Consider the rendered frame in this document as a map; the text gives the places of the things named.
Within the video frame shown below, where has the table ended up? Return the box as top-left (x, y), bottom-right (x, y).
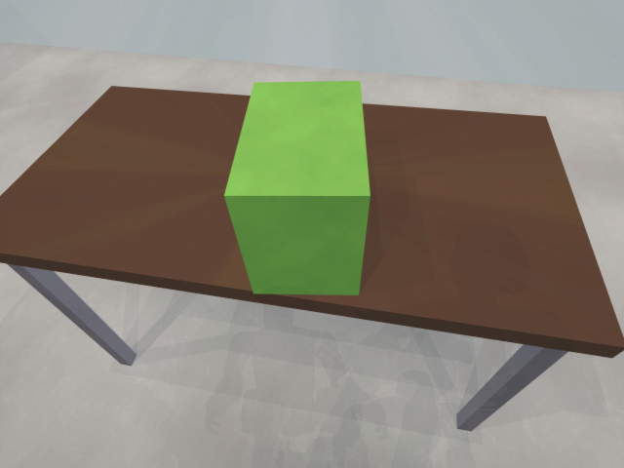
top-left (0, 86), bottom-right (624, 431)

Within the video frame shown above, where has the carton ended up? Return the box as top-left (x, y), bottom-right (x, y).
top-left (224, 81), bottom-right (371, 295)

